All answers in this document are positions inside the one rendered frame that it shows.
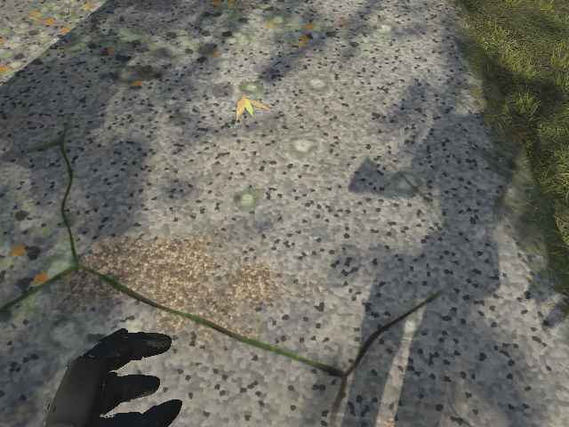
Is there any left robot hand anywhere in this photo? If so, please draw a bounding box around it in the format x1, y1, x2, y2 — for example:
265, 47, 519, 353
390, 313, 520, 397
45, 328, 182, 427

